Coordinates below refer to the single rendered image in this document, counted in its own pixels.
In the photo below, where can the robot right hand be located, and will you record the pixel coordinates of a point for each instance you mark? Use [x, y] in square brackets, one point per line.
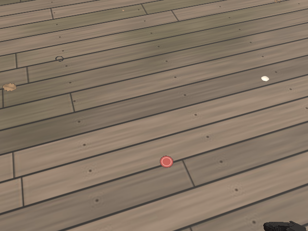
[283, 226]

